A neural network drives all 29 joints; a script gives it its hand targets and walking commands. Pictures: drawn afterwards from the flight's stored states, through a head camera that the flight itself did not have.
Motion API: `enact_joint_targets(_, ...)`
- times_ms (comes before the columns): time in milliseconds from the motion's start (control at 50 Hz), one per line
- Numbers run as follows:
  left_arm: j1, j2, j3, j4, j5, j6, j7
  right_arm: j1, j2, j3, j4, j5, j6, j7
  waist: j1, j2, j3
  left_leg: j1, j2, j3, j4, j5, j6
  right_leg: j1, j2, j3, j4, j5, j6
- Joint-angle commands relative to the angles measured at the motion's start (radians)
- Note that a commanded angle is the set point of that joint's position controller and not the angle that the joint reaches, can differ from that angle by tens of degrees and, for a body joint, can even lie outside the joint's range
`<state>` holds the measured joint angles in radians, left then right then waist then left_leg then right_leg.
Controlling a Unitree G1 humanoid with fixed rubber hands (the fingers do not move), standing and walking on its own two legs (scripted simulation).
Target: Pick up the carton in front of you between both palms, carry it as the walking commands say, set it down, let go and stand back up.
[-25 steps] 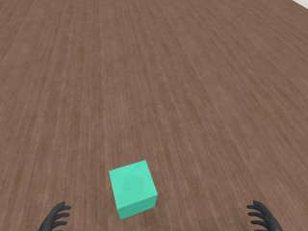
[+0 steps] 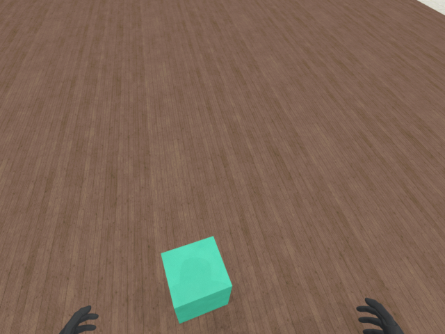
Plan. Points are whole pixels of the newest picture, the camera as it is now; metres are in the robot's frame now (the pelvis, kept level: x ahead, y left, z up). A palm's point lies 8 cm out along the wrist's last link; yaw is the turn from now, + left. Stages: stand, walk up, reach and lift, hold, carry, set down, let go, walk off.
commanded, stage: stand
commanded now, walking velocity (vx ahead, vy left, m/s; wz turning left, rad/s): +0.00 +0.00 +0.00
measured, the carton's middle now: (196, 280) +0.40 +0.08 -0.65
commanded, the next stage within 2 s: none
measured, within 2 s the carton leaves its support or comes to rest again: neither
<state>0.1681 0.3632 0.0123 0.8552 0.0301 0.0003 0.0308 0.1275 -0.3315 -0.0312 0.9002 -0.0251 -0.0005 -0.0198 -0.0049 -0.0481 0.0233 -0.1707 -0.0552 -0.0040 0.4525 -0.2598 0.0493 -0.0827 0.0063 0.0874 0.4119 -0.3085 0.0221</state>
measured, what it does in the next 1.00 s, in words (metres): stands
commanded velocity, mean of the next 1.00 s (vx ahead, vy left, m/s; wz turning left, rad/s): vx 0.00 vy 0.00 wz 0.00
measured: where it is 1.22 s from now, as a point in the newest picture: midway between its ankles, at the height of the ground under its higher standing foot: outside the picture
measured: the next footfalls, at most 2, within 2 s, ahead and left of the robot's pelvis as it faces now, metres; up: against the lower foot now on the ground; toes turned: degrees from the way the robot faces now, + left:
none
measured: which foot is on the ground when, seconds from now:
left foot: down 0.00-1.00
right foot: down 0.00-1.00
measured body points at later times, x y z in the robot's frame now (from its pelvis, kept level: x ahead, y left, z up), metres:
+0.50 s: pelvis -0.02 +0.00 +0.00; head -0.02 +0.01 +0.45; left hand +0.08 +0.30 -0.12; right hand +0.09 -0.32 -0.10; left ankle -0.01 +0.09 -0.74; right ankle -0.05 -0.14 -0.74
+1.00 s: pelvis -0.02 -0.01 +0.01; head -0.02 +0.01 +0.46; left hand +0.07 +0.30 -0.12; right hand +0.09 -0.32 -0.10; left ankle -0.01 +0.09 -0.74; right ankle -0.05 -0.14 -0.74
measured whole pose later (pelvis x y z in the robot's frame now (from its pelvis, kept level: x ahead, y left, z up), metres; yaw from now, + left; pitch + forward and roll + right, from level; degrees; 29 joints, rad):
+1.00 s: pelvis -0.02 -0.01 +0.01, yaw +0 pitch -2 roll +0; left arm 0.14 0.39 -0.01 1.02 0.02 -0.01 0.02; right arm 0.09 -0.38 -0.01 1.06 -0.01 -0.01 -0.01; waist 0.00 -0.03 0.03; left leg -0.15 -0.04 -0.02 0.36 -0.18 0.04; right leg -0.06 0.01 0.08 0.32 -0.23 0.01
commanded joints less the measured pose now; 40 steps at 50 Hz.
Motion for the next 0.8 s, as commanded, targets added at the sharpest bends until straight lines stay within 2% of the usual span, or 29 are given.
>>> enact_joint_targets(0,-0.022,0.137,0.027,-0.031,0.0,-0.014,0.003,-0.035,-0.176,-0.037,-0.029,0.001,-0.011,-0.003,-0.001,0.046,-0.056,0.067,0.146,-0.13,-0.072,0.324,-0.026,-0.033,-0.083,0.051,-0.043,0.267,-0.02)
enact_joint_targets(340,-0.038,0.163,0.013,0.064,-0.003,-0.022,-0.005,-0.058,-0.202,-0.027,0.062,0.008,-0.015,0.004,-0.001,0.044,-0.023,0.055,0.154,-0.144,-0.129,0.194,-0.024,-0.039,-0.097,0.07,-0.104,0.195,-0.027)
enact_joint_targets(780,-0.051,0.181,0.006,0.117,-0.01,-0.024,-0.01,-0.07,-0.221,-0.014,0.11,0.013,-0.02,0.005,0.0,0.046,-0.028,0.068,0.161,-0.15,-0.142,0.215,-0.02,-0.036,-0.104,0.07,-0.128,0.203,-0.034)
